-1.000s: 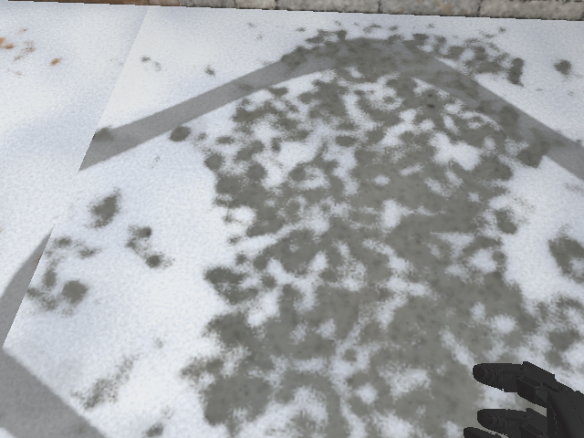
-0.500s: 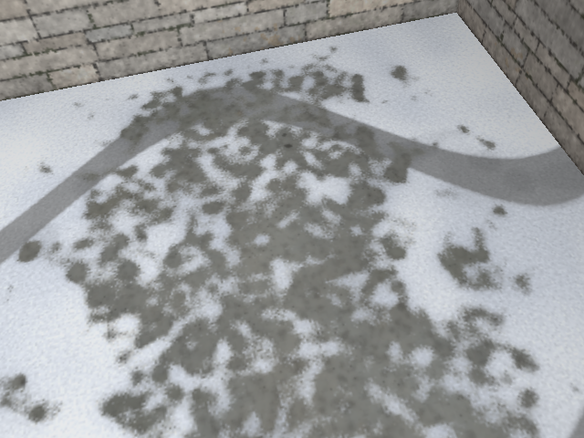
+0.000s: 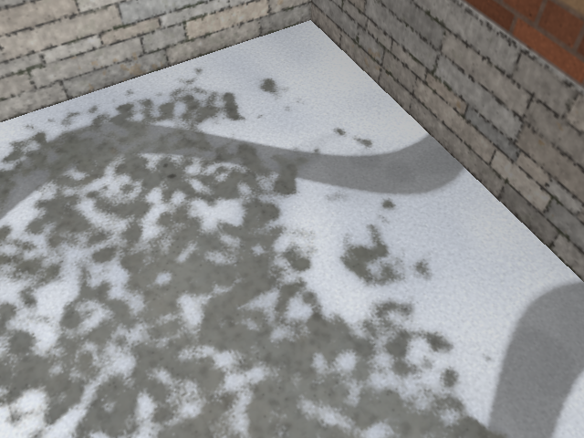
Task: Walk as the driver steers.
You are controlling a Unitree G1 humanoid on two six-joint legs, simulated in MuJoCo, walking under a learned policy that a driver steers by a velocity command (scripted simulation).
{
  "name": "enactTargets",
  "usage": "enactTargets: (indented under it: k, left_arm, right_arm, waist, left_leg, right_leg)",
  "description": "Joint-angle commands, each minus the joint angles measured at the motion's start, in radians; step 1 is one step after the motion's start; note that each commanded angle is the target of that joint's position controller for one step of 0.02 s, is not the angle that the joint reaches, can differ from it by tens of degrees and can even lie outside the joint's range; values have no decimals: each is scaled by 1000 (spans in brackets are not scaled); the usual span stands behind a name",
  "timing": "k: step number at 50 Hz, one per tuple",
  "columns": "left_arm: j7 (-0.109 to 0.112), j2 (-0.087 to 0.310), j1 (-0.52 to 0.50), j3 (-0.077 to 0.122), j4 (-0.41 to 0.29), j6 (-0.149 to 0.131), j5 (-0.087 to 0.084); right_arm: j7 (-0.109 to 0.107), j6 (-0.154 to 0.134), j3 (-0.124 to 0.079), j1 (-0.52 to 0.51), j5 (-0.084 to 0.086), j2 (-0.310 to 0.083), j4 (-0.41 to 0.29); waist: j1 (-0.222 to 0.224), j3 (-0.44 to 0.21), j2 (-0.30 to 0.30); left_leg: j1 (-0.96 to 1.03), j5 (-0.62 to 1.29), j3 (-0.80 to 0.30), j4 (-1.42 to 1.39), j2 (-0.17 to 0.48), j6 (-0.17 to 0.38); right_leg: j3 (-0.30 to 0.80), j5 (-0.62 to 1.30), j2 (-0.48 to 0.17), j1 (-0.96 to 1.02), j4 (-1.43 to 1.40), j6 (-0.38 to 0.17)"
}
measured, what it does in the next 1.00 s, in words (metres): walks ahead, turning right: left foot, then right foot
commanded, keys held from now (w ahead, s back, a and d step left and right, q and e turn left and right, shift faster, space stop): e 0.50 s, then w+e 0.14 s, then w+q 0.08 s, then no key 0.28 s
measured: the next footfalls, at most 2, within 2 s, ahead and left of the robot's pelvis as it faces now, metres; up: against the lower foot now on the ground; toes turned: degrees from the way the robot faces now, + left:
left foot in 0.02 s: +0.05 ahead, +0.13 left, +0.00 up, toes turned -5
right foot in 0.46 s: -0.02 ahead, -0.12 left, +0.00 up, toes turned -18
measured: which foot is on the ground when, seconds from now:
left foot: up 0.00-0.00, down 0.02-0.46, up 0.48-0.90, down 0.92-1.00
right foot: down 0.00-0.02, up 0.04-0.44, down 0.46-0.94, up 0.96-1.00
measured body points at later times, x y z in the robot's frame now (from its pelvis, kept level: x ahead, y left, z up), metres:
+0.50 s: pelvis -0.02 -0.01 +0.00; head +0.01 -0.05 +0.44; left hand +0.24 +0.19 -0.07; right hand +0.02 -0.33 -0.12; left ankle +0.00 +0.13 -0.71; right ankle -0.06 -0.10 -0.73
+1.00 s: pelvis +0.10 -0.04 +0.00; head +0.13 -0.05 +0.45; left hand +0.27 +0.19 -0.12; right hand +0.16 -0.35 -0.08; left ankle +0.19 +0.03 -0.73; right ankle -0.06 -0.11 -0.70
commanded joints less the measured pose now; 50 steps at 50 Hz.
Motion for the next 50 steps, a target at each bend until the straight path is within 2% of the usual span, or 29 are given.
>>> enactTargets:
  k: [1,2,3,4,6,9,11,14,15,17,20,22,23,24,25,26,27,28,31,34,37,40,43,45,46,47,48,49,50]
  left_arm:
    - [-4,121,-17,35,-80,-3,-7]
    - [-9,91,8,31,-108,-7,-7]
    - [-5,187,3,64,-97,-18,8]
    - [-6,224,25,81,-74,-15,2]
    - [-4,183,71,78,-30,6,8]
    - [-14,90,6,42,-58,8,-6]
    - [-25,88,-27,38,-68,6,-4]
    - [-48,81,-41,31,-80,8,-9]
    - [-47,66,-58,22,-89,11,-14]
    - [-49,82,-39,27,-88,15,-14]
    - [-53,79,-12,30,-89,20,-17]
    - [-43,100,58,44,-58,21,-8]
    - [-28,194,98,69,-59,19,-10]
    - [-30,301,103,86,-75,6,17]
    - [-40,240,129,70,-72,-19,35]
    - [-36,203,122,57,-45,-41,19]
    - [-30,182,109,55,-32,-53,-2]
    - [-27,164,89,48,-24,-58,-16]
    - [-16,143,114,31,-15,-63,-5]
    - [-7,120,111,17,12,-84,10]
    - [-13,149,146,20,56,-96,10]
    - [-17,144,182,16,103,-95,14]
    - [-19,162,157,26,116,-85,1]
    - [-16,128,139,16,124,-80,-5]
    - [-14,97,151,7,128,-85,8]
    - [-9,70,186,-2,112,-89,33]
    - [2,41,237,-16,123,-92,31]
    - [6,100,203,-4,121,-82,20]
    - [9,132,181,10,120,-67,4]
  right_arm:
    - [20,-5,-45,124,-21,-133,-38]
    - [13,2,-65,106,-42,-229,-59]
    - [12,-6,-52,52,-71,-197,-93]
    - [-2,-8,-37,-29,-60,-155,-114]
    - [-15,-8,-22,-71,-18,-108,-113]
    - [-32,-6,-16,9,-20,-107,-107]
    - [-39,3,-31,75,-25,-136,-107]
    - [-28,9,-48,59,-33,-182,-124]
    - [-31,13,-48,56,-25,-185,-119]
    - [-23,19,-55,58,-18,-205,-116]
    - [-3,18,-52,33,1,-215,-101]
    - [1,16,-41,58,10,-180,-77]
    - [6,12,-26,70,-24,-127,-86]
    - [1,6,-6,1,-52,-93,-150]
    - [-6,3,-18,-71,-36,-132,-152]
    - [3,-3,-23,-61,-10,-143,-158]
    - [7,-11,-30,-34,-8,-149,-136]
    - [9,-18,-39,-34,-12,-166,-136]
    - [25,-47,-40,-40,-15,-146,-137]
    - [32,-75,-34,-47,-12,-128,-115]
    - [46,-88,-17,-105,-15,-92,-127]
    - [50,-94,-14,-117,-17,-86,-140]
    - [57,-96,-20,-62,-15,-111,-129]
    - [56,-97,-24,5,-30,-112,-105]
    - [49,-100,-30,39,-41,-144,-102]
    - [41,-99,-39,89,-51,-212,-109]
    - [36,-87,-34,161,-49,-190,-84]
    - [37,-77,-13,185,-22,-129,-69]
    - [39,-70,-9,158,-12,-130,-64]
  waist:
    - [-45,-163,-16]
    - [-3,-123,302]
    - [-22,-102,274]
    - [22,-71,191]
    - [35,-65,168]
    - [-17,-66,144]
    - [-70,-83,157]
    - [-79,-134,186]
    - [-82,-121,197]
    - [-76,-130,190]
    - [-34,-140,179]
    - [-1,-156,136]
    - [-10,-175,-69]
    - [2,-167,-301]
    - [66,-209,-171]
    - [42,-177,-150]
    - [23,-155,-92]
    - [13,-123,-92]
    - [8,-66,-119]
    - [11,-46,-117]
    - [49,-42,-112]
    - [54,-36,-106]
    - [32,-73,-104]
    - [-12,-99,-65]
    - [-21,-134,-21]
    - [-14,-227,102]
    - [-44,-316,260]
    - [-62,-291,253]
    - [-56,-220,170]
  left_leg:
    - [236,96,-70,-249,136,102]
    - [247,249,-325,-306,355,255]
    - [107,282,-434,-339,455,361]
    - [60,279,-311,-328,394,314]
    - [98,292,-149,-305,285,234]
    - [217,353,-61,-299,268,253]
    - [311,339,-52,-288,284,256]
    - [295,388,-7,-269,314,263]
    - [287,386,-3,-266,316,268]
    - [262,407,16,-254,334,264]
    - [237,437,38,-204,358,240]
    - [153,343,121,-87,307,142]
    - [-51,127,224,142,215,45]
    - [-320,-330,205,355,63,-27]
    - [-350,-386,54,546,60,-24]
    - [-394,-316,23,602,71,4]
    - [-431,-218,13,573,91,22]
    - [-448,-143,6,513,110,35]
    - [-430,39,23,429,90,46]
    - [-392,159,37,247,91,42]
    - [-295,208,63,95,89,29]
    - [-199,162,77,-1,63,24]
    - [-114,160,76,-42,53,53]
    - [43,303,89,-165,41,87]
    - [172,526,29,-178,104,115]
    - [401,815,-84,-104,238,191]
    - [491,875,-253,-135,381,345]
    - [453,776,-350,-198,428,397]
    - [396,608,-328,-229,408,376]
  right_leg:
    - [201,-201,-120,-26,18,-78]
    - [-34,-466,73,-234,283,-5]
    - [8,-489,15,-233,536,31]
    - [10,-401,-14,-203,641,30]
    - [-32,-274,-30,-226,729,50]
    - [-121,-208,-65,-289,657,80]
    - [-132,-208,-102,-303,551,113]
    - [-176,-267,-134,-177,402,114]
    - [-182,-276,-141,-160,353,104]
    - [-220,-284,-133,-90,274,85]
    - [-260,-209,-112,19,98,23]
    - [-251,-1,-87,202,-119,-35]
    - [-19,320,-245,386,-147,-97]
    - [322,521,-480,412,-156,-304]
    - [316,481,-490,394,-172,-374]
    - [250,328,-430,398,-181,-333]
    - [212,77,-373,397,-202,-268]
    - [204,-95,-353,374,-237,-230]
    - [223,-317,-303,331,-341,-216]
    - [149,-202,-275,338,-366,-191]
    - [77,-78,-267,303,-348,-182]
    - [57,139,-264,292,-297,-182]
    - [76,284,-292,310,-209,-176]
    - [75,288,-259,281,-142,-137]
    - [44,285,-208,238,-71,-92]
    - [-16,121,-123,94,89,-34]
    - [-72,-248,-54,-7,318,28]
    - [-75,-539,-46,-80,485,62]
    - [-64,-537,-69,-136,578,71]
